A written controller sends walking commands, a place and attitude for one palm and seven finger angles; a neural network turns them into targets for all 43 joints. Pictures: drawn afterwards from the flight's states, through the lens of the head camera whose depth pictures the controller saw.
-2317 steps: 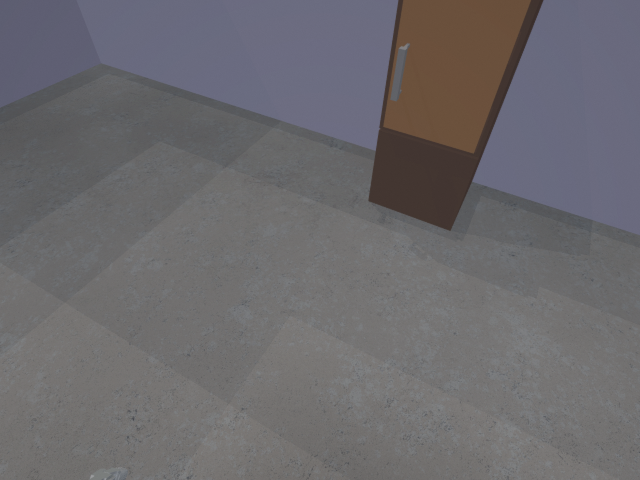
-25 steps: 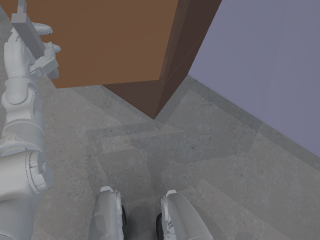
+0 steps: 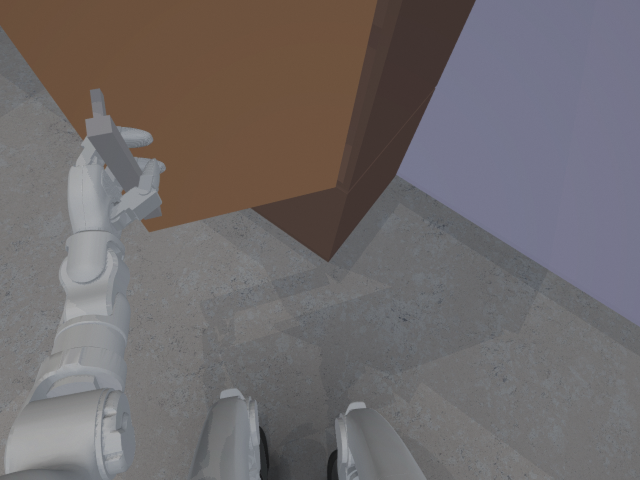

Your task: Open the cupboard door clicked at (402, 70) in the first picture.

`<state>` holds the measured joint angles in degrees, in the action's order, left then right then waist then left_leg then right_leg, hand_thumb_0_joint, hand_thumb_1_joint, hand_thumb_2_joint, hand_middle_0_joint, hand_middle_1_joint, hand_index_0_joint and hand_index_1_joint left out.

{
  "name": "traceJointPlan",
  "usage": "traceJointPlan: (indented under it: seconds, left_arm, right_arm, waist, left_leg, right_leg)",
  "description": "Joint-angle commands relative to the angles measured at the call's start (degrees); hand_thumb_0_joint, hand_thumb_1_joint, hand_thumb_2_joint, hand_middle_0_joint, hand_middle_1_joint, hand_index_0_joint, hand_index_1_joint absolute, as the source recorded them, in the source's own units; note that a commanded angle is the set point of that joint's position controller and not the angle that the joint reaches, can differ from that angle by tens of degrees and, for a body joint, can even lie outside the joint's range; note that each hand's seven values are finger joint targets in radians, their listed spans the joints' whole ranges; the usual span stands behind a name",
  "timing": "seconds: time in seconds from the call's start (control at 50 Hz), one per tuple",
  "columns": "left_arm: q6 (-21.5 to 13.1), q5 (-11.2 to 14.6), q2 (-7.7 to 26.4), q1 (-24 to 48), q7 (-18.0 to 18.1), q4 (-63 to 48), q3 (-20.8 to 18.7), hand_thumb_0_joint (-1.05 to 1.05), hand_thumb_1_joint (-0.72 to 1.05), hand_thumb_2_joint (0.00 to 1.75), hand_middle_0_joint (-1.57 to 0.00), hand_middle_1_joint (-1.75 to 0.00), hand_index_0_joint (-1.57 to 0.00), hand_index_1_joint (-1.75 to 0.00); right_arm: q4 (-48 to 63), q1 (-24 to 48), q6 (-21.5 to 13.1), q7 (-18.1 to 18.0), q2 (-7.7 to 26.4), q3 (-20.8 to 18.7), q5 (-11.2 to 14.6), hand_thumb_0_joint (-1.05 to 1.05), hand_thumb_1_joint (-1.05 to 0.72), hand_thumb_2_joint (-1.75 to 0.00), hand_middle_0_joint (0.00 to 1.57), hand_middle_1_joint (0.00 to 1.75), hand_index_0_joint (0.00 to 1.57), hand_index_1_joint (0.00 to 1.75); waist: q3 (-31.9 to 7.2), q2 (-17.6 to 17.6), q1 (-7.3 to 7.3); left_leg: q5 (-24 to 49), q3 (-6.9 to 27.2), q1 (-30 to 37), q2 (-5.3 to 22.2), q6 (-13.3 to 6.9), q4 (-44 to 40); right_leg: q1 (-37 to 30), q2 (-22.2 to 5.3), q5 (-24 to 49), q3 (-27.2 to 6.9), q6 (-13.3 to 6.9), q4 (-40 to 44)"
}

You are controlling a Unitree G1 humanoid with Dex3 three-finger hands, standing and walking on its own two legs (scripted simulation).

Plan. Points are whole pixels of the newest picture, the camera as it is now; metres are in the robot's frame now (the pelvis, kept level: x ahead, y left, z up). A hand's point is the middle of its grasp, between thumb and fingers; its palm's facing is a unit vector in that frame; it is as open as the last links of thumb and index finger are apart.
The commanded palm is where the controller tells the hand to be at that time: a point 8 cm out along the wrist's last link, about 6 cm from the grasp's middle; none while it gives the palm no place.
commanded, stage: pull the door open along its arc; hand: left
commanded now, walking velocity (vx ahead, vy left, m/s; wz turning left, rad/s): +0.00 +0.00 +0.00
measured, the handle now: (127, 161) +0.50 +0.22 +0.02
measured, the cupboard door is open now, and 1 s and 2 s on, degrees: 54 89 91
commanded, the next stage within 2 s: open thumb and fingers to let go in 0.54 s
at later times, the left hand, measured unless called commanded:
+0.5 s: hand (255, 301) +0.32 +0.06 +0.03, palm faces +0.41 -0.91 -0.01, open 6.5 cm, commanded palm +0.24 +0.11 +0.02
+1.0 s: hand (266, 302) +0.32 +0.05 +0.02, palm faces +0.48 -0.88 -0.04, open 9.3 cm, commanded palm +0.27 +0.09 +0.02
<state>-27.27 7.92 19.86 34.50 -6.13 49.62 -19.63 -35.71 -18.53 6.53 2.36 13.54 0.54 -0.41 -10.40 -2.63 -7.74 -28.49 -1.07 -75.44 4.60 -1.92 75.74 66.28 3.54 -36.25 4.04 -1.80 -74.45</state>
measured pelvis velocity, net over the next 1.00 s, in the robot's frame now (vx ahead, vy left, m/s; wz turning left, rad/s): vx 0.00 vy -0.07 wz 0.12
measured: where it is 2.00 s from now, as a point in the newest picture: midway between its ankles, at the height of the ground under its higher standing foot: outside the picture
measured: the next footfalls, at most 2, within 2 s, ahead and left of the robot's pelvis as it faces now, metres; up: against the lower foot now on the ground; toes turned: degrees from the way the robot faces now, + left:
none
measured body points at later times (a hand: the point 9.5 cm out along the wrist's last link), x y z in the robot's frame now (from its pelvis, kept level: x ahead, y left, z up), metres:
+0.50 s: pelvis +0.02 -0.03 +0.02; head +0.10 -0.03 +0.46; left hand +0.29 +0.11 +0.03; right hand +0.22 -0.22 -0.09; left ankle +0.05 +0.10 -0.61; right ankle -0.01 -0.11 -0.61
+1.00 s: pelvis +0.00 -0.07 +0.01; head +0.10 -0.08 +0.45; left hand +0.29 +0.10 +0.03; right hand +0.17 -0.29 -0.13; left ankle +0.05 +0.10 -0.61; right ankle -0.01 -0.11 -0.61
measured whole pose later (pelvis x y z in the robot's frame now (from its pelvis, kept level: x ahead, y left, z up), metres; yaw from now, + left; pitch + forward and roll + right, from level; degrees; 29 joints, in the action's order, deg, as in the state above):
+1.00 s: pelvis +0.00 -0.07 +0.01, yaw +7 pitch +22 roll +2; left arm -27.7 -4.9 -6.2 2.2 32.4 23.7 5.4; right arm -37.7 -11.1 -1.2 0.5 11.9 -2.1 -5.3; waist -12.0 -1.6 -1.2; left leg -26.2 1.6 -66.8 1.4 2.6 71.2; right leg 58.9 1.2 -39.1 6.9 -7.0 -75.8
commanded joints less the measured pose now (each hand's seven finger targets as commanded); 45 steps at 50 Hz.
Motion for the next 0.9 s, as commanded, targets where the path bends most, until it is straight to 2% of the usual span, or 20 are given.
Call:
traceJointPlan:
  seconds: [0.0, 0.02, 0.04, 0.08, 0.14, 0.18, 0.2, 0.24, 0.26, 0.3, 0.34, 0.36, 0.44, 0.54, 0.58, 0.6, 0.62, 0.66, 0.74, 0.88]
  left_arm:
    - [-4.5, 1.3, 1.7, -2.1, -0.4, -19.7, 6.0, 0.00, 0.90, 0.90, -0.40, -1.35, -0.40, -1.35]
    - [-4.3, 5.7, -1.3, -3.9, 8.5, -23.0, -1.5, 0.00, 0.90, 0.90, -0.40, -1.35, -0.40, -1.35]
    - [-4.0, 3.8, -5.2, -7.9, 13.7, -23.0, 2.8, 0.00, 0.90, 0.90, -0.40, -1.35, -0.40, -1.35]
    - [-4.4, 0.6, -8.6, -10.4, 21.7, -26.4, 5.3, 0.00, 0.90, 0.90, -0.40, -1.35, -0.40, -1.35]
    - [-5.8, -6.2, -10.4, -16.5, 31.6, -31.4, 7.3, 0.00, 0.90, 0.90, -0.40, -1.35, -0.40, -1.35]
    - [-5.9, -9.7, -14.4, -22.7, 36.6, -32.9, 10.2, 0.00, 0.90, 0.90, -0.40, -1.35, -0.40, -1.35]
    - [-5.6, -11.1, -16.3, -24.9, 37.9, -33.2, 12.2, 0.00, 0.90, 0.90, -0.40, -1.35, -0.40, -1.35]
    - [-5.2, -12.8, -17.2, -28.8, 39.1, -36.1, 13.6, 0.00, 0.90, 0.90, -0.40, -1.35, -0.40, -1.35]
    - [-5.0, -13.3, -18.9, -31.1, 38.9, -37.4, 15.7, 0.00, 0.90, 0.90, -0.40, -1.35, -0.40, -1.35]
    - [-4.5, -13.4, -20.5, -33.9, 38.8, -38.8, 17.7, 0.00, 0.90, 0.90, -0.40, -1.35, -0.40, -1.35]
    - [-4.3, -13.9, -20.8, -35.8, 39.0, -40.5, 18.6, 0.00, 0.90, 0.90, -0.40, -1.35, -0.40, -1.35]
    - [-4.1, -14.1, -22.5, -37.0, 39.1, -40.8, 20.1, 0.00, 0.90, 0.90, -0.40, -1.35, -0.40, -1.35]
    - [-3.1, -15.7, -25.6, -40.5, 39.3, -43.3, 24.1, 0.00, 0.90, 0.90, -0.40, -1.35, -0.40, -1.35]
    - [-1.5, -16.4, -30.9, -33.8, 40.0, -41.8, 29.7, 0.00, 0.90, 0.90, -0.40, -1.35, -0.40, -1.35]
    - [-1.4, -16.6, -32.5, -30.8, 40.3, -40.9, 31.4, 0.00, 0.90, 0.90, -0.40, -1.35, -0.40, -1.35]
    - [-1.6, -16.6, -31.4, -28.2, 40.4, -40.4, 30.6, 0.00, 0.90, 0.90, -0.40, -1.35, -0.40, -1.35]
    - [-2.2, -16.8, -28.3, -21.7, 41.1, -40.2, 28.5, 0.00, 0.90, 0.90, -0.40, -1.35, -0.40, -1.35]
    - [-2.7, -16.3, -28.1, -23.0, 40.7, -39.0, 27.7, 0.00, 0.76, 0.84, -0.39, -1.34, -0.39, -1.34]
    - [-2.9, -15.3, -26.4, -25.3, 39.1, -38.7, 26.6, 0.00, 0.48, 0.72, -0.37, -1.30, -0.37, -1.30]
    - [-3.9, -13.8, -26.5, -23.5, 38.4, -38.5, 26.6, 0.00, -0.01, 0.51, -0.33, -1.25, -0.33, -1.25]
  right_arm:
    - [6.0, -4.2, -2.0, 0.2, 9.3, -4.4, 0.5, 0.00, -0.90, -0.90, 0.20, 0.30, 0.20, 0.30]
    - [6.8, -2.7, -2.3, -0.2, 8.0, -4.2, -0.2, 0.00, -0.90, -0.90, 0.20, 0.30, 0.20, 0.30]
    - [6.7, -2.1, -2.8, 0.1, 7.7, -3.9, -0.7, 0.00, -0.90, -0.90, 0.20, 0.30, 0.20, 0.30]
    - [6.7, -1.5, -2.7, 1.0, 7.2, -4.1, -1.9, 0.00, -0.90, -0.90, 0.20, 0.30, 0.20, 0.30]
    - [7.8, 0.0, -2.3, 1.8, 6.4, -4.3, -3.5, 0.00, -0.90, -0.90, 0.20, 0.30, 0.20, 0.30]
    - [8.4, 1.9, -2.2, 2.5, 5.4, -4.2, -4.0, 0.00, -0.90, -0.90, 0.20, 0.30, 0.20, 0.30]
    - [8.6, 2.9, -2.2, 2.5, 5.1, -4.1, -4.1, 0.00, -0.90, -0.90, 0.20, 0.30, 0.20, 0.30]
    - [9.4, 4.2, -2.7, 2.0, 4.4, -4.0, -4.3, 0.00, -0.90, -0.90, 0.20, 0.30, 0.20, 0.30]
    - [9.6, 5.4, -3.0, 1.8, 3.8, -3.8, -4.4, 0.00, -0.90, -0.90, 0.20, 0.30, 0.20, 0.30]
    - [9.9, 6.8, -3.7, 1.1, 2.9, -3.4, -4.2, 0.00, -0.90, -0.90, 0.20, 0.30, 0.20, 0.30]
    - [10.1, 7.8, -4.5, 0.4, 2.3, -3.2, -4.4, 0.00, -0.90, -0.90, 0.20, 0.30, 0.20, 0.30]
    - [10.1, 8.7, -4.9, 0.3, 1.9, -2.9, -4.3, 0.00, -0.90, -0.90, 0.20, 0.30, 0.20, 0.30]
    - [10.3, 9.9, -7.0, -0.2, 1.0, -2.4, -4.7, 0.00, -0.90, -0.90, 0.20, 0.30, 0.20, 0.30]
    - [8.8, 10.9, -9.6, -0.8, 0.6, -2.0, -5.0, 0.00, -0.90, -0.90, 0.20, 0.30, 0.20, 0.30]
    - [7.8, 11.1, -10.5, -0.9, 0.8, -2.1, -5.2, 0.00, -0.90, -0.90, 0.20, 0.30, 0.20, 0.30]
    - [7.4, 10.6, -10.8, -1.0, 1.0, -2.2, -5.3, 0.00, -0.90, -0.90, 0.20, 0.30, 0.20, 0.30]
    - [6.3, 10.2, -10.7, -1.4, 1.3, -2.4, -5.4, 0.00, -0.90, -0.90, 0.20, 0.30, 0.20, 0.30]
    - [6.3, 10.2, -10.9, -1.7, 1.2, -2.7, -5.5, 0.00, -0.90, -0.90, 0.20, 0.30, 0.20, 0.30]
    - [6.5, 9.1, -10.6, -1.9, 1.3, -3.1, -5.2, 0.00, -0.90, -0.90, 0.20, 0.30, 0.20, 0.30]
    - [5.7, 9.2, -10.5, -1.8, 1.7, -3.6, -4.8, 0.00, -0.90, -0.90, 0.20, 0.30, 0.20, 0.30]
  waist:
    - [-28.2, -2.4, 3.82]
    - [-27.4, -2.1, 7.98]
    - [-25.3, -2.9, 6.78]
    - [-24.4, 0.3, 6.45]
    - [-24.8, 0.7, 7.94]
    - [-24.8, 0.3, 9.09]
    - [-24.0, 2.0, 8.74]
    - [-23.7, 4.0, 9.16]
    - [-24.0, 3.2, 9.61]
    - [-21.4, 5.3, 9.42]
    - [-20.4, 5.2, 9.65]
    - [-20.0, 3.9, 9.80]
    - [-19.5, 5.3, 9.35]
    - [-17.1, 6.2, 6.21]
    - [-17.8, 6.2, 5.24]
    - [-17.9, 6.8, 4.76]
    - [-17.7, 7.6, 3.76]
    - [-19.5, 7.2, 4.99]
    - [-22.3, 9.7, 5.75]
    - [-20.8, 10.0, 5.37]
  left_leg:
    - [24.3, 3.6, 34.0, -2.6, 0.7, -8.6]
    - [24.7, 2.9, 33.6, -2.6, 1.3, -9.9]
    - [24.4, 3.1, 33.6, -2.5, 1.6, -10.1]
    - [24.5, 3.1, 32.8, -2.5, 1.8, -10.2]
    - [25.4, 2.7, 31.4, -3.0, 1.9, -9.8]
    - [26.1, 2.2, 31.2, -3.3, 2.0, -10.0]
    - [25.2, 2.2, 30.7, -3.4, 1.9, -10.1]
    - [24.9, 2.1, 30.2, -3.5, 1.8, -10.1]
    - [24.5, 1.6, 30.4, -3.9, 1.8, -10.3]
    - [22.1, 1.4, 29.5, -4.2, 1.7, -10.8]
    - [21.1, 1.6, 28.8, -4.2, 1.7, -10.6]
    - [20.8, 1.4, 29.2, -4.3, 1.8, -10.7]
    - [19.3, 1.6, 28.6, -4.7, 1.8, -9.9]
    - [15.5, 2.3, 26.0, -5.0, 1.7, -8.1]
    - [14.8, 2.5, 25.4, -5.1, 1.8, -7.2]
    - [14.2, 2.6, 24.6, -5.2, 1.7, -6.6]
    - [13.5, 2.8, 23.3, -5.0, 1.7, -5.7]
    - [12.7, 2.7, 21.4, -5.3, 1.9, -5.2]
    - [13.5, 2.8, 18.6, -5.5, 1.9, -4.9]
    - [11.0, 2.9, 17.3, -5.3, 1.8, -4.8]
  right_leg:
    - [-11.1, 0.5, 30.0, -1.3, 0.7, 10.6]
    - [-12.7, 0.2, 29.2, -0.6, 0.8, 10.8]
    - [-11.2, 0.3, 28.3, -0.3, 0.9, 10.6]
    - [-12.1, 0.0, 28.7, -0.1, 1.0, 10.3]
    - [-14.6, -0.4, 30.8, -0.8, 0.5, 9.0]
    - [-16.4, -0.8, 32.1, -0.9, 0.4, 8.9]
    - [-16.9, -0.8, 31.9, -0.8, 0.3, 9.3]
    - [-18.8, -0.8, 33.0, -1.2, 0.1, 9.8]
    - [-19.7, -1.1, 33.8, -1.6, 0.2, 10.2]
    - [-21.0, -1.5, 33.8, -2.0, 0.4, 11.6]
    - [-21.2, -1.7, 33.5, -2.7, 0.4, 12.0]
    - [-20.7, -1.9, 33.2, -2.6, 0.4, 12.1]
    - [-20.8, -2.6, 34.4, -3.3, 1.0, 12.6]
    - [-18.8, -4.2, 36.2, -5.1, 2.2, 13.8]
    - [-18.1, -4.9, 37.5, -5.8, 2.7, 13.6]
    - [-18.0, -5.4, 37.8, -6.3, 3.0, 13.9]
    - [-17.6, -5.8, 37.4, -7.4, 3.2, 13.9]
    - [-19.8, -6.6, 37.3, -9.2, 3.5, 14.4]
    - [-26.0, -7.9, 43.5, -12.1, 4.2, 14.6]
    - [-24.8, -8.1, 39.1, -12.9, 4.4, 15.7]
